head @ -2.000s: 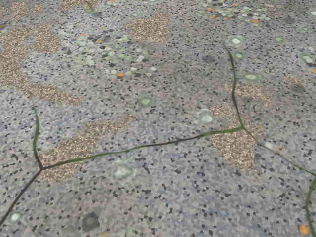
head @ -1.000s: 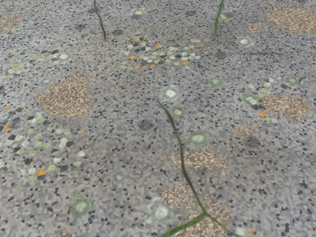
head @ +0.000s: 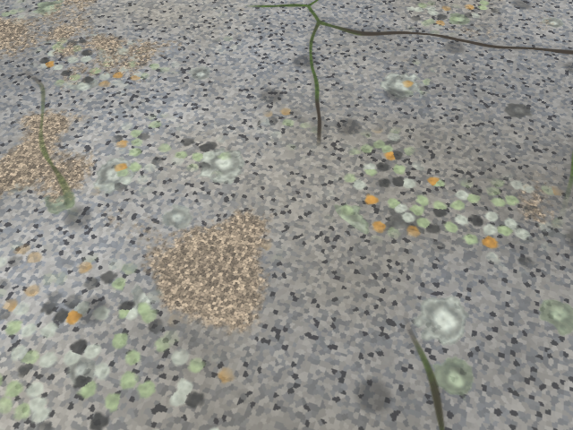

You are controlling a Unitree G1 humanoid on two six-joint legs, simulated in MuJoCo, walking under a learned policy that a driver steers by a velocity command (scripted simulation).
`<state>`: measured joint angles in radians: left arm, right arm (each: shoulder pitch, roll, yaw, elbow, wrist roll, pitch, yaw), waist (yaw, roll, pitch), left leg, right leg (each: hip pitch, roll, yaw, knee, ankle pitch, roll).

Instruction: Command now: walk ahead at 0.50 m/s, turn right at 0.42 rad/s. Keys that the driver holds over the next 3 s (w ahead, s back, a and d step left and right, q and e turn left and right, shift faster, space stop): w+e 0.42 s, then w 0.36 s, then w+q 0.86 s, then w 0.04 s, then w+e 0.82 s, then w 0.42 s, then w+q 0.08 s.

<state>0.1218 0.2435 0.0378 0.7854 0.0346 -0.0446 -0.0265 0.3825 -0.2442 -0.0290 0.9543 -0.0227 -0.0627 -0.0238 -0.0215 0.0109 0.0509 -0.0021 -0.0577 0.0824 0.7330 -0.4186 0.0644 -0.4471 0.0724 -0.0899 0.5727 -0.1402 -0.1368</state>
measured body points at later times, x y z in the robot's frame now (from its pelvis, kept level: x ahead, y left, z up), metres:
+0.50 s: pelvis +0.29 +0.01 +0.00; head +0.32 +0.00 +0.45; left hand +0.33 +0.30 -0.12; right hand +0.45 -0.28 -0.07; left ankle +0.42 +0.08 -0.72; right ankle +0.10 -0.05 -0.71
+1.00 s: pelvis +0.52 -0.09 +0.01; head +0.55 -0.11 +0.46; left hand +0.80 +0.05 -0.07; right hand +0.39 -0.32 -0.13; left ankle +0.43 +0.07 -0.70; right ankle +0.58 -0.20 -0.72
